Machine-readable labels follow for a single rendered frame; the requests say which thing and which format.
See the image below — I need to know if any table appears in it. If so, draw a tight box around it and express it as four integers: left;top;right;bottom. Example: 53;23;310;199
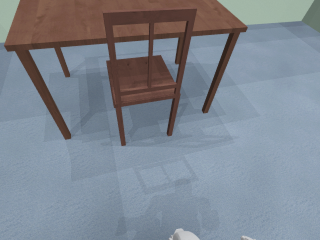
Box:
4;0;248;140

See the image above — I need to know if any right robot shin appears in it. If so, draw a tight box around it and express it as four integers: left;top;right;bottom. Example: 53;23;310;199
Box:
174;228;184;234

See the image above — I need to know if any chair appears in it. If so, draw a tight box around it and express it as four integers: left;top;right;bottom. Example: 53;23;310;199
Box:
102;6;197;146

